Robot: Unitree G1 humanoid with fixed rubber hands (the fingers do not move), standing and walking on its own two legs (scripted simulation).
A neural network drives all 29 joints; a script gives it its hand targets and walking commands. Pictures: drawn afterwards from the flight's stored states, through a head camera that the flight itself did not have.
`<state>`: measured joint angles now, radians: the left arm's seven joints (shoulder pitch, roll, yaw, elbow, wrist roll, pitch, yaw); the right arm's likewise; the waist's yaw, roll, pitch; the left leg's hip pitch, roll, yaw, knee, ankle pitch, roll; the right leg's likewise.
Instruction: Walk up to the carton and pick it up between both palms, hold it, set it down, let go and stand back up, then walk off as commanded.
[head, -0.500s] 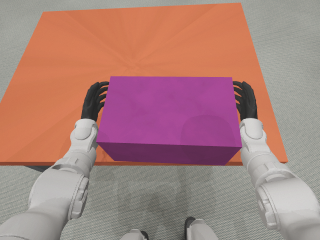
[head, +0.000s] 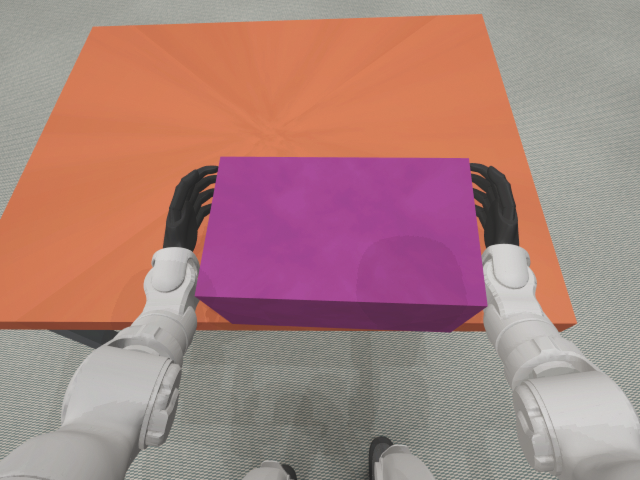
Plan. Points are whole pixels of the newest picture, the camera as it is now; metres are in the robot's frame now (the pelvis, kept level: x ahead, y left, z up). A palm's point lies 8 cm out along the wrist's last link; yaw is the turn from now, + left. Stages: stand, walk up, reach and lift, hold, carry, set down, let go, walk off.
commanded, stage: reach and lift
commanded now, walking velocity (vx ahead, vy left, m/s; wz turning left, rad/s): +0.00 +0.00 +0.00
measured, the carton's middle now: (340, 248) +0.40 +0.00 -0.01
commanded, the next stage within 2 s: none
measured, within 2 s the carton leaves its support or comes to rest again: neither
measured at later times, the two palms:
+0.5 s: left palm (170, 241) +0.38 +0.21 +0.04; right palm (504, 232) +0.39 -0.20 +0.04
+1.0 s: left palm (122, 203) +0.37 +0.21 +0.14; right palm (535, 196) +0.38 -0.19 +0.14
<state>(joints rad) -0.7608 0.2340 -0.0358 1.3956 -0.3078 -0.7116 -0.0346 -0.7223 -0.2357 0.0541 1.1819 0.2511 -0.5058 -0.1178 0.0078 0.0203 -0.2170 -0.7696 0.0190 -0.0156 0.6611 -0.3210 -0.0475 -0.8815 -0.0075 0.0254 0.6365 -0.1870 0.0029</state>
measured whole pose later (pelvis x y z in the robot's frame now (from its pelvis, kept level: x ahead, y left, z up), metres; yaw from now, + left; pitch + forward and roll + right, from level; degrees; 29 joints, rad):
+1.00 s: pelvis -0.01 +0.03 +0.02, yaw +1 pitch +12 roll -2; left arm -0.59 0.24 -0.11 0.80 -0.31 0.01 0.12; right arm -0.59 -0.29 -0.03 0.73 0.25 0.15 -0.09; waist 0.01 0.07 -0.28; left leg -0.50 0.03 -0.06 0.60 -0.31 -0.02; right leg -0.52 0.00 -0.01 0.42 -0.11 0.02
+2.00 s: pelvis -0.02 +0.02 +0.03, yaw +1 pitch +5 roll -2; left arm -0.66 0.19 0.11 0.62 -0.18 0.41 0.07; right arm -0.67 -0.30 -0.10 0.66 0.25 0.43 -0.10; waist 0.01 0.07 -0.24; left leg -0.34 0.03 -0.06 0.53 -0.28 -0.02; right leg -0.36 0.00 -0.01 0.35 -0.08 0.02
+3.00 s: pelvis -0.03 +0.02 +0.03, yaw +2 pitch +3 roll -2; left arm -0.66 0.17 0.20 0.49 -0.13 0.55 0.05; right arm -0.71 -0.30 -0.10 0.61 0.25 0.53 -0.11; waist 0.01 0.07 -0.22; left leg -0.31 0.02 -0.06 0.51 -0.25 -0.02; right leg -0.33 0.00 -0.01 0.34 -0.06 0.02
